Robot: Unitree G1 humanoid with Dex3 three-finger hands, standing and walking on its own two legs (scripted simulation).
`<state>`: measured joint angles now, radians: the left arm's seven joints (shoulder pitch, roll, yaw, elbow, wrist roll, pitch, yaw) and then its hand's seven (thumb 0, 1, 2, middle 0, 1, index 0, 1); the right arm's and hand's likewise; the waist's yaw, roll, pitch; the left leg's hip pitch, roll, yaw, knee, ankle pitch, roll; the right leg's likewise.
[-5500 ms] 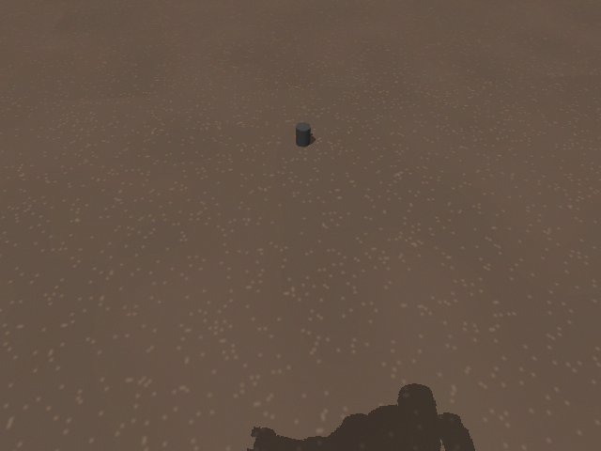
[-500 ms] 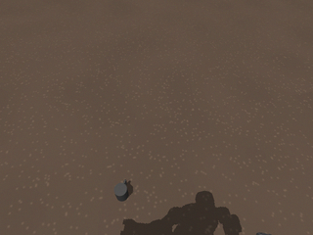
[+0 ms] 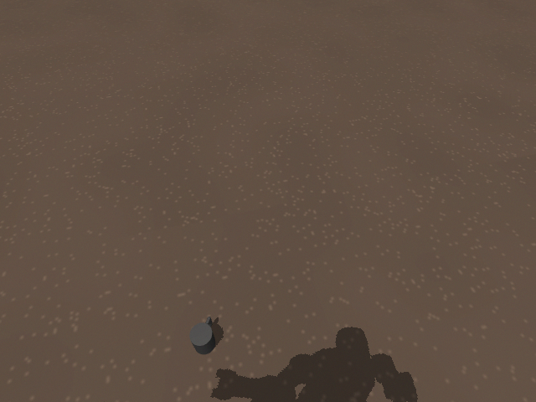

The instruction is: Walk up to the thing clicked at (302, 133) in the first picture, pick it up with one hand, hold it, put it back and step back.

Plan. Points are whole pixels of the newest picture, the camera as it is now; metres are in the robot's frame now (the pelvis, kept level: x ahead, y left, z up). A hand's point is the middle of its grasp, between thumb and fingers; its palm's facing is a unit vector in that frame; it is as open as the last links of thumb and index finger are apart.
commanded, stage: walk up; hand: left
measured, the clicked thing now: (204, 334) +0.44 +0.22 -0.73
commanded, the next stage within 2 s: stand in 0.70 s
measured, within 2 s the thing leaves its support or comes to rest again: neither
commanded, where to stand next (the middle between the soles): +0.04 +0.01 m, yaw +0 degrees
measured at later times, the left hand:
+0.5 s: hand out of the picture +0.10 +0.26 -0.15, palm faces -0.04 -0.94 -0.34, open 7.4 cm
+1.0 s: hand out of the picture +0.08 +0.26 -0.15, palm faces -0.05 -0.94 -0.34, open 7.4 cm
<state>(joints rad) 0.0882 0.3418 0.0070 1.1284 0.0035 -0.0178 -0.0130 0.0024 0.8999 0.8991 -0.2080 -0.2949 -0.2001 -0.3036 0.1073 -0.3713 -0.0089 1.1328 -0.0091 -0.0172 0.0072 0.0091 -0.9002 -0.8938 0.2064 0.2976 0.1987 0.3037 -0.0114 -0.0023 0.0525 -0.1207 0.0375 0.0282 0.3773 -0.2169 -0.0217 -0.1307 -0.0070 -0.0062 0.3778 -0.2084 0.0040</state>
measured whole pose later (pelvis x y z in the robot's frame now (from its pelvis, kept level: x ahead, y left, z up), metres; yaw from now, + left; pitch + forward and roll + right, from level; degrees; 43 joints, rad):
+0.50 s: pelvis +0.00 +0.01 +0.00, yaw -1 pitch -3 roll +0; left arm 0.09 0.35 0.01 1.13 0.00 -0.01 -0.01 0.00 0.90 0.90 -0.21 -0.29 -0.20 -0.30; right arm 0.11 -0.35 -0.01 1.13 -0.01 -0.02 0.00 0.01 -0.90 -0.89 0.21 0.30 0.20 0.30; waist -0.01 0.00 0.04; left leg -0.09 0.03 0.06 0.35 -0.22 -0.01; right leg -0.12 -0.02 0.02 0.37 -0.21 0.02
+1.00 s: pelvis +0.00 +0.01 +0.00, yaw -1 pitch -2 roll +0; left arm 0.09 0.35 0.00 1.14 0.00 -0.02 0.00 0.00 0.90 0.90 -0.21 -0.29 -0.20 -0.30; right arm 0.07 -0.35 0.00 1.14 0.00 0.00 0.01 0.01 -0.90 -0.89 0.21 0.30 0.20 0.30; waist -0.01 0.00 0.06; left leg -0.09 0.03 0.05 0.30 -0.18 -0.01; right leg -0.11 -0.02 0.02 0.31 -0.16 0.02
